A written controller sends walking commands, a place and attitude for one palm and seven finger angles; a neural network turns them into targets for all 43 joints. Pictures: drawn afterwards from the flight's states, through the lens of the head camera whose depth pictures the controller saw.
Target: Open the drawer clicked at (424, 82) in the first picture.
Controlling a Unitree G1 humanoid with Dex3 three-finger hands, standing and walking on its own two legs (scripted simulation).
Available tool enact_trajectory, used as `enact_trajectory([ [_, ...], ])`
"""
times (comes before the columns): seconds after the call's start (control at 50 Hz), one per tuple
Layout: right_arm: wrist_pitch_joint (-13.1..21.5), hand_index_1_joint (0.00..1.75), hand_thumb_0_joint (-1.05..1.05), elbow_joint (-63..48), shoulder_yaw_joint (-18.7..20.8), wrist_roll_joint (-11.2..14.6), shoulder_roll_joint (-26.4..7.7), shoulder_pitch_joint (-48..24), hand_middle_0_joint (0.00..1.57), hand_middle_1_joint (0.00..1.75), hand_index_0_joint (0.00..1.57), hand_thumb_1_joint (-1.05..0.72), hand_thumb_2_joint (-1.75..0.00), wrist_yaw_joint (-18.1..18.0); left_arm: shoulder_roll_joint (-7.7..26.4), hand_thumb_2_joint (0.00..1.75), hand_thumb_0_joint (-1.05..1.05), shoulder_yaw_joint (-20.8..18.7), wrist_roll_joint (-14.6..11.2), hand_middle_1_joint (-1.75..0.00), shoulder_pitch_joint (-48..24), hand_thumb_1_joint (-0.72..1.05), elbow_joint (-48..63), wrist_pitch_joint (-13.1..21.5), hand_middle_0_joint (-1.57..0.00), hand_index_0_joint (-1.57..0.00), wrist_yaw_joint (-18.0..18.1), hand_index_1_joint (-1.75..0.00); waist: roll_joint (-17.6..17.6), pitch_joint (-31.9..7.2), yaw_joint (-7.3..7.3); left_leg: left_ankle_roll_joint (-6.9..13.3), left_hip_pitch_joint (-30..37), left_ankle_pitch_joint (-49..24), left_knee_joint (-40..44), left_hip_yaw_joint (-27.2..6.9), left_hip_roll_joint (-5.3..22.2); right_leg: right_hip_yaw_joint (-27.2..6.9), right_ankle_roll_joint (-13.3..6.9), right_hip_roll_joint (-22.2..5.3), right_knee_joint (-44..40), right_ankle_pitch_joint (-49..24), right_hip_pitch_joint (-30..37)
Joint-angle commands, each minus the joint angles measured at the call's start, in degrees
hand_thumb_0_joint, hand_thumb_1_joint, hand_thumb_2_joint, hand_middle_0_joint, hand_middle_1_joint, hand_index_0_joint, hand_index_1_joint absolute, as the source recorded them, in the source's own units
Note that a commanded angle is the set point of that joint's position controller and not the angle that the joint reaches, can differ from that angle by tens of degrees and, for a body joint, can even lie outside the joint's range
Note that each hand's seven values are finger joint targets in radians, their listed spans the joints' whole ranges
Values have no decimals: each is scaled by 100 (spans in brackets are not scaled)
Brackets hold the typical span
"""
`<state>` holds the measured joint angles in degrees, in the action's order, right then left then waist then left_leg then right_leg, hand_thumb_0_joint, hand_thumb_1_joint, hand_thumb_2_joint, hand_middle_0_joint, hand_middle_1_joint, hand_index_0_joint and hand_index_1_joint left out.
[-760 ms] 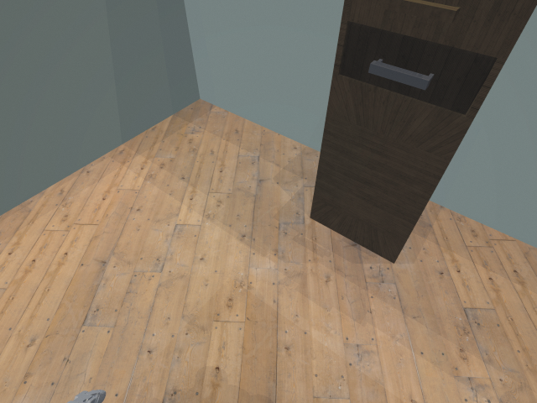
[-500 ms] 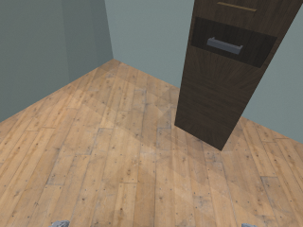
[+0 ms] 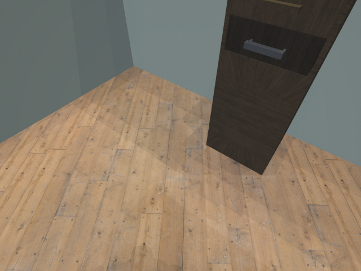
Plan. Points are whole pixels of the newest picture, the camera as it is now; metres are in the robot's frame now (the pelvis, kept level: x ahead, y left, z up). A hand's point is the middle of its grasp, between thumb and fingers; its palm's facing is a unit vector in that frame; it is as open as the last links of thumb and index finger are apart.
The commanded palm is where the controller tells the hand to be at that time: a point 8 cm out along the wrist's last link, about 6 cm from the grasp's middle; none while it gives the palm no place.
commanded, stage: stand and wait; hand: left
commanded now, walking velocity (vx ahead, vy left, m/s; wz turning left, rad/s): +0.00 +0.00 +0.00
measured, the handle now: (265, 47) +0.95 -0.30 +0.05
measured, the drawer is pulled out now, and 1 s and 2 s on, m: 0.00 0.00 0.00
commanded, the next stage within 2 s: look at it before walking up in 0.08 s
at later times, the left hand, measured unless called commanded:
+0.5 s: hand out of the picture +0.08 +0.24 -0.15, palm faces -0.03 -0.94 -0.34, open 7.4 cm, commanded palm none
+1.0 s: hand out of the picture +0.06 +0.22 -0.17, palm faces -0.02 -0.96 -0.27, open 7.4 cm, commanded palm none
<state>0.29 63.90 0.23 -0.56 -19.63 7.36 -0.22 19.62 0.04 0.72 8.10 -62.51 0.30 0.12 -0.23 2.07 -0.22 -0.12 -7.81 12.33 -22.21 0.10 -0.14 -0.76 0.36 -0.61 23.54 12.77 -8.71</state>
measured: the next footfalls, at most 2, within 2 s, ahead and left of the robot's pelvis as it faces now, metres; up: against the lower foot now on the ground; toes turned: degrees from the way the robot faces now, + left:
right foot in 1.40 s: +0.20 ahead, -0.12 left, +0.00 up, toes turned -14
left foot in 1.78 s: +0.25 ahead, +0.12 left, +0.00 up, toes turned -14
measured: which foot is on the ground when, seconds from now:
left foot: down 0.00-1.00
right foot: down 0.00-1.00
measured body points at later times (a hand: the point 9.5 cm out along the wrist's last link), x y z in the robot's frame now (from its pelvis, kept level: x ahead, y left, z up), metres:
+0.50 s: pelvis +0.00 +0.00 +0.00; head +0.00 +0.00 +0.45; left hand +0.08 +0.29 -0.13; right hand +0.08 -0.30 -0.13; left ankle +0.00 +0.12 -0.74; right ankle +0.00 -0.12 -0.74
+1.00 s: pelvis +0.02 +0.00 +0.00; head +0.02 +0.00 +0.45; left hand +0.06 +0.27 -0.15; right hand +0.07 -0.26 -0.15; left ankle +0.00 +0.12 -0.74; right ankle +0.00 -0.12 -0.74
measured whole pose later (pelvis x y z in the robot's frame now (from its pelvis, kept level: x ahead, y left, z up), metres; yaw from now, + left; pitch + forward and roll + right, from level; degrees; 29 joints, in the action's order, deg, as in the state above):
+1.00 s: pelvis +0.02 +0.00 +0.00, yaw -1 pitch -1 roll +0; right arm -0.1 64.2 -0.5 -1.2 -15.3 11.1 0.0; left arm 15.4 0.1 1.2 13.3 -62.9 -0.4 -0.1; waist -0.1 -0.6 0.4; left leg 0.0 -8.8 16.9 -26.6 0.5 0.5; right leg -1.1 0.3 0.0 26.3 16.3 -9.1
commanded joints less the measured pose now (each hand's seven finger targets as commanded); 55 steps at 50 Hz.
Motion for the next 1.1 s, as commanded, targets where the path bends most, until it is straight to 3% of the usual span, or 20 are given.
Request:
enact_trajectory([
  [0.0,158,30,0,-390,204,2,-1167,-370,20,30,20,-90,-90,-45,1192,90,0,-211,-15,-30,-336,90,415,119,-20,-20,57,-30,116,-272,20,168,-41,-552,431,-556,649,-581,-221,-610,-474,-504,-32],
  [0.64,176,30,0,-370,191,19,-1164,-391,20,30,20,-90,-90,-52,1175,90,0,-212,-8,-30,-275,90,388,136,-20,-20,56,-30,40,-431,39,161,156,-946,456,-574,698,-518,-203,-638,-523,-896,123],
  [0.76,168,30,0,-369,195,13,-1176,-412,20,30,20,-90,-90,-48,1174,90,0,-202,-3,-30,-293,90,366,128,-20,-20,49,-30,27,-304,35,159,126,-814,513,-584,689,-522,-194,-623,-571,-741,28],
  [0.8,94,30,0,-223,39,-18,-568,-127,20,30,20,-90,-90,-26,578,90,0,-69,-17,-30,38,90,207,56,-20,-20,72,-30,105,-461,29,65,164,-507,420,-468,648,-499,-105,-607,-580,-315,94],
  [0.82,47,30,0,-183,9,-32,-394,51,20,30,20,-90,-90,-14,432,90,0,-49,3,-30,198,90,161,9,-20,-20,79,-30,164,-400,32,42,95,-53,353,-426,606,-523,-96,-562,-552,265,24],
  [0.86,11,30,0,-175,19,-60,-392,166,20,30,20,-90,-90,3,463,90,0,-76,32,-30,337,90,154,-42,-20,-20,44,-30,221,21,66,68,-293,827,311,-396,528,-644,-150,-537,-596,1192,-248],
  [0.92,24,30,0,-220,52,-70,-340,311,20,30,20,-90,-90,11,449,90,0,-128,47,-30,599,90,183,-41,-20,-20,0,-30,272,345,91,126,-653,1352,126,-392,463,-811,-282,-526,-580,1678,-441],
  [1.02,129,30,0,-267,77,-43,-85,643,20,30,20,-90,-90,-25,310,90,0,-227,29,-30,1095,90,148,40,-20,-20,5,-30,428,446,103,147,-992,767,-660,-93,340,-983,-523,-654,-321,1154,-215],
  [1.06,187,30,0,-276,93,-32,38,823,20,30,20,-90,-90,-54,238,90,0,-279,24,-30,1283,90,116,82,-20,-20,31,-30,401,306,52,149,-908,440,-954,77,324,-1034,-630,-763,-63,448,-111],
  [1.08,221,30,0,-224,105,-27,84,988,20,30,20,-90,-90,-67,181,90,0,-298,23,-30,1300,90,106,96,-20,-20,43,-30,297,200,-10,178,-662,194,-895,66,373,-880,-617,-691,219,67,-167],
])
